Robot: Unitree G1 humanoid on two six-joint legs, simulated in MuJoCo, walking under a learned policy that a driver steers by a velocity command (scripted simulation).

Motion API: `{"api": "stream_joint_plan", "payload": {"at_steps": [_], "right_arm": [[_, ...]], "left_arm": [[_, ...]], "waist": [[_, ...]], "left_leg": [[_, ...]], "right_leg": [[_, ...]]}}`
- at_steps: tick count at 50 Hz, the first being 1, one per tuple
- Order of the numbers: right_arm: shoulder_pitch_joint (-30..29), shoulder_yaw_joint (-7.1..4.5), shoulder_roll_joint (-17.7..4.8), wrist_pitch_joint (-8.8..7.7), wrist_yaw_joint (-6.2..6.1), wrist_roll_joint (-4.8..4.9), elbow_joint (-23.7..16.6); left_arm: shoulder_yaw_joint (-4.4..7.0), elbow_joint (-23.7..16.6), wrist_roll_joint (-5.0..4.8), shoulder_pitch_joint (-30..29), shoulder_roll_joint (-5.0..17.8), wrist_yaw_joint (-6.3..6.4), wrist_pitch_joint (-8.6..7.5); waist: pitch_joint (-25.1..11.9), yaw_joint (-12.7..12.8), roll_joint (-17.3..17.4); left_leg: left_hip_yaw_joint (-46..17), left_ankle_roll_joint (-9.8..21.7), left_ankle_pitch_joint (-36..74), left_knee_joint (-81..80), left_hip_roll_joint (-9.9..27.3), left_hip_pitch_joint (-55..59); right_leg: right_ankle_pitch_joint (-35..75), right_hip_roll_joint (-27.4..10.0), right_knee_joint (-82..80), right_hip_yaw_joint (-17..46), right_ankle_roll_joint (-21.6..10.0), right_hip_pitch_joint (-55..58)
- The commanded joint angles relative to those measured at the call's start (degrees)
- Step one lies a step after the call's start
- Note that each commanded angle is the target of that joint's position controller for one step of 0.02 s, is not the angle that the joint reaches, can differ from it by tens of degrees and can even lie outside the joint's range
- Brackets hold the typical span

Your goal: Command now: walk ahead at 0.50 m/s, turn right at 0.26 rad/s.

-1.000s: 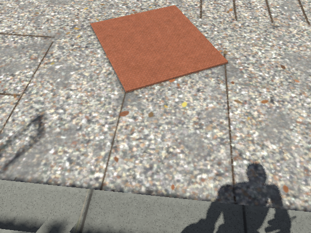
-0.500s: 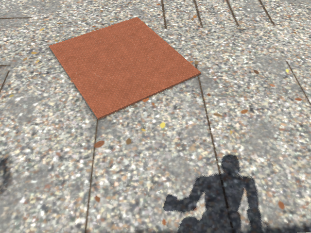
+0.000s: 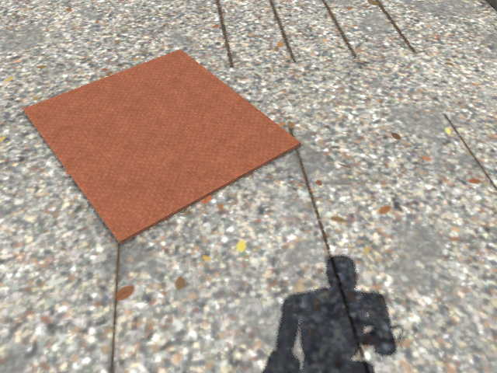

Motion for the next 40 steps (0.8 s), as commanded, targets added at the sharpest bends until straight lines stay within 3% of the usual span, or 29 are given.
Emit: {"api": "stream_joint_plan", "payload": {"at_steps": [1,2,3,4,5,6,7,8,9,10,13,15,17,19,20,22,25,27,28,29,30,31,32,33,35,36,37,38,40], "right_arm": [[43.6,-7.15,-15.0,-0.34,1.28,-2.27,12.7],[32.5,-6.84,-18.8,-0.18,3.39,-1.63,8.0],[26.9,-6.52,-16.7,0.19,3.90,-1.56,5.9],[18.0,-4.75,-9.1,-0.66,3.02,-1.18,4.5],[15.0,-2.47,-3.0,-1.51,3.04,-1.23,4.8],[13.3,-1.55,-1.2,-1.82,2.68,-1.85,5.4],[7.0,-0.30,2.7,-4.09,0.71,-2.02,5.1],[7.9,-1.24,0.0,-5.67,-0.24,-0.78,6.7],[10.5,-1.45,-0.3,-6.68,-1.48,0.98,7.0],[18.9,-1.18,-1.6,-7.00,-1.88,0.70,11.4],[21.7,-2.36,-8.6,-5.99,-1.08,-1.06,13.7],[31.2,-0.81,-2.5,-5.69,-3.77,0.07,17.1],[36.8,0.81,2.1,-4.82,-4.55,-0.45,19.6],[32.4,1.53,0.4,-3.87,-2.36,-1.37,17.8],[28.9,1.32,-0.2,-3.72,-1.66,-1.65,16.2],[29.4,0.88,-2.6,-4.09,-1.58,-0.89,16.5],[36.5,0.14,-2.5,-3.59,-3.33,0.87,20.2],[36.9,-0.41,-3.1,-2.79,-2.84,1.40,21.8],[28.5,-3.48,-6.3,0.21,-3.96,7.01,20.5],[27.7,-3.32,-5.7,1.06,-4.17,5.84,21.3],[29.6,-2.88,-2.8,0.66,-3.52,5.06,22.4],[28.4,-2.91,0.2,-0.09,-2.81,5.33,22.6],[32.4,-2.82,1.1,-1.87,-3.20,8.09,21.0],[28.9,-3.24,-2.6,-3.56,-3.06,9.22,16.9],[17.5,-2.96,-1.3,-3.40,-4.83,9.65,9.8],[16.2,-3.56,-2.3,-2.34,-5.86,9.40,8.9],[14.4,-3.90,-1.1,-1.28,-6.33,8.33,9.0],[13.7,-4.01,0.7,-0.04,-6.05,7.23,8.8],[13.4,-4.64,1.3,-0.31,-5.80,6.19,7.6]], "left_arm": [[1.27,0.9,-0.23,6.4,4.9,-5.68,-1.06],[0.96,-0.5,-1.45,14.6,2.7,-5.89,-1.14],[1.14,-4.2,-1.68,8.9,6.3,-4.83,-0.67],[0.73,-6.5,-0.13,1.1,6.5,-2.58,-0.55],[0.24,-6.5,-0.07,-2.7,6.4,-0.72,0.02],[-0.63,-7.2,-0.20,-3.5,5.2,0.02,0.87],[-1.32,-6.6,1.05,-5.1,2.5,-0.15,0.83],[-1.81,-6.3,1.97,-5.6,1.4,-0.89,1.50],[-0.71,-6.1,1.07,-8.1,4.3,-1.67,1.34],[-0.37,-5.8,1.89,-12.5,4.9,-2.51,1.86],[-0.52,-7.4,2.59,-15.2,4.6,-3.61,1.42],[-0.84,-9.6,3.37,-24.8,5.8,-2.46,0.42],[-1.81,-8.9,2.68,-28.7,4.2,-2.02,0.09],[-2.18,-9.2,2.99,-29.5,2.8,-3.28,1.12],[-1.55,-10.2,3.29,-30.2,4.7,-3.37,1.59],[-1.17,-12.3,3.09,-35.1,6.9,-3.23,1.74],[-1.97,-13.8,2.03,-44.4,5.5,-3.21,2.35],[-1.97,-12.7,2.26,-44.3,5.0,-2.87,2.22],[1.30,-13.0,-11.99,-43.3,8.8,-2.01,0.49],[2.41,-8.3,-12.10,-31.0,11.0,-1.51,-0.14],[3.91,-3.3,-9.46,-17.4,12.4,-0.95,-0.13],[4.74,2.1,-7.52,-0.8,12.1,-0.80,0.69],[4.32,3.3,-4.82,2.1,13.2,-0.12,0.96],[4.99,2.5,-4.56,2.0,13.8,0.61,1.60],[6.17,2.4,-5.83,-5.7,14.5,1.79,2.19],[5.29,0.1,-4.69,-13.1,12.6,1.96,1.55],[4.96,-0.1,-3.94,-17.0,10.6,2.00,0.09],[3.75,-0.8,-3.72,-22.1,8.0,1.98,-0.70],[4.05,-1.0,-2.94,-25.0,8.4,2.85,-0.92]], "waist": [[-7.8,-17.4,12.6],[-14.6,-7.7,10.3],[-9.9,-11.0,7.3],[0.6,-10.3,-1.2],[6.0,-8.1,-7.6],[8.8,-5.2,-6.5],[11.8,-1.6,-6.9],[10.1,-2.6,-2.5],[7.9,-6.4,-3.4],[7.1,-9.3,0.7],[3.8,-6.7,-2.4],[4.9,-14.4,-4.2],[7.9,-15.6,-4.0],[7.7,-12.2,-0.1],[8.9,-11.5,-0.8],[11.6,-12.6,-2.5],[14.0,-19.7,-2.9],[13.9,-19.7,-2.6],[16.9,-16.7,-2.9],[9.4,-11.4,-5.6],[1.0,-6.7,-7.5],[-7.5,0.0,-12.7],[-16.2,0.1,-18.9],[-23.7,2.1,-20.1],[-16.2,-1.6,-8.2],[-10.6,-5.5,-0.5],[-4.6,-8.4,-0.3],[3.3,-11.8,0.5],[5.3,-13.6,-7.3]], "left_leg": [[-6.0,15.3,25.0,19.2,10.3,53.3],[-18.9,20.7,29.6,20.5,17.7,51.8],[-31.5,26.4,7.7,12.7,23.2,47.1],[-35.3,22.4,-35.6,4.6,23.6,34.6],[-30.8,19.5,-43.8,-0.7,19.9,19.8],[-30.3,20.9,-40.6,-3.9,21.0,5.7],[-21.0,16.2,-35.0,-5.8,12.8,-6.3],[-16.0,15.4,-37.9,-4.2,6.9,-11.7],[-9.1,15.9,-41.3,-4.5,3.8,-16.5],[-10.4,16.8,-40.7,-4.2,4.0,-13.7],[-12.6,16.6,-21.2,3.7,6.9,-4.3],[-17.3,16.5,-27.4,11.1,9.0,25.2],[-17.9,15.6,-30.5,14.9,7.8,25.4],[-11.7,14.9,-39.5,11.0,3.5,-6.7],[-11.2,15.0,-42.8,10.3,2.9,-12.8],[-13.6,14.9,-42.5,12.1,4.2,-6.8],[-15.9,13.5,-37.7,18.8,5.2,17.2],[-15.1,12.4,-30.1,20.8,4.5,17.9],[-14.2,9.0,-18.9,29.9,4.2,12.3],[-11.3,7.8,-14.7,42.1,3.4,11.0],[-7.3,5.9,-19.7,56.8,-0.5,3.8],[-3.9,1.7,-50.9,78.8,-8.4,-14.8],[-8.4,-0.1,-68.6,95.2,-9.0,-31.1],[-11.3,-1.8,-67.7,97.3,-6.4,-39.9],[-4.1,-2.2,-55.3,87.9,-0.3,-48.2],[-4.1,-2.0,-43.8,80.6,0.8,-41.9],[-7.3,-1.4,-41.0,77.7,2.2,-38.9],[-8.5,-2.2,-38.1,66.3,3.8,-32.1],[-7.5,-3.0,-30.6,46.7,3.9,-21.0]], "right_leg": [[4.6,2.2,40.6,6.6,0.6,-38.2],[7.3,-0.5,53.3,2.4,0.4,-48.7],[10.7,-1.9,59.0,2.7,2.5,-59.6],[26.3,-8.1,50.0,6.2,2.4,-67.9],[37.2,-11.3,42.5,6.0,1.1,-62.6],[41.6,-16.5,35.5,5.5,0.6,-54.9],[55.3,-20.2,12.3,6.2,-1.1,-47.2],[56.1,-19.6,7.5,1.4,-1.1,-41.8],[63.5,-17.4,-7.2,-3.0,-0.2,-33.4],[66.3,-18.2,-8.5,-4.2,0.6,-33.4],[65.3,-16.3,-9.6,-4.0,0.4,-33.8],[75.3,-18.1,-26.3,4.0,2.3,-59.8],[84.4,-19.4,-37.3,1.6,3.1,-60.3],[91.4,-16.5,-32.9,-7.0,0.2,-26.7],[88.4,-15.5,-30.7,-8.1,-0.1,-20.4],[80.3,-15.6,-34.9,-7.1,0.5,-20.5],[71.1,-17.0,-52.4,-6.4,2.1,-30.4],[70.1,-17.3,-59.0,-7.6,1.6,-21.2],[68.3,-16.7,-62.0,-2.0,0.6,-15.3],[77.7,-16.8,-65.1,-3.8,-0.7,-2.6],[84.3,-15.5,-61.0,-8.5,-0.9,16.0],[97.9,-21.8,-51.7,-4.7,-4.5,41.0],[114.6,-30.0,-33.5,2.2,-10.4,58.0],[102.5,-33.1,-33.9,9.4,-16.6,63.0],[49.5,-34.7,-50.8,19.8,-19.2,46.6],[39.8,-36.7,-57.7,22.8,-18.8,28.8],[45.6,-38.9,-57.6,25.0,-18.2,16.5],[53.8,-34.8,-60.2,15.1,-14.6,0.0],[54.8,-26.1,-63.3,1.6,-10.3,-10.6]]}}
